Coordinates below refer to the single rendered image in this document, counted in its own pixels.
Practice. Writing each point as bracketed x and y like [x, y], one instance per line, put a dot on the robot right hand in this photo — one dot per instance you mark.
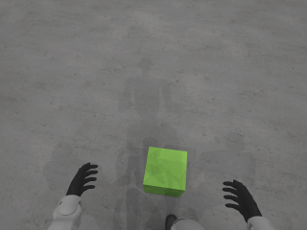
[247, 206]

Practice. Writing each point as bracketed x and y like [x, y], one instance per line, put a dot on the right robot forearm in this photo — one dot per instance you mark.
[259, 223]

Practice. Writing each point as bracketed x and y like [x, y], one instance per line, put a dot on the carton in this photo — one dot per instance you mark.
[165, 172]

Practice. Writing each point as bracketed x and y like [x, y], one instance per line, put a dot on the robot right foot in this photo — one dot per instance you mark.
[170, 221]

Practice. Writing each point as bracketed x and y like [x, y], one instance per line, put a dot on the left robot forearm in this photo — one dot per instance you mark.
[68, 214]

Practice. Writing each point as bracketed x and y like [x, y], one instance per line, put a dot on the robot left hand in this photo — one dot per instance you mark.
[77, 187]

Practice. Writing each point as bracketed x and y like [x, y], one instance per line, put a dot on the robot right thigh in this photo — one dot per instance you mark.
[186, 224]

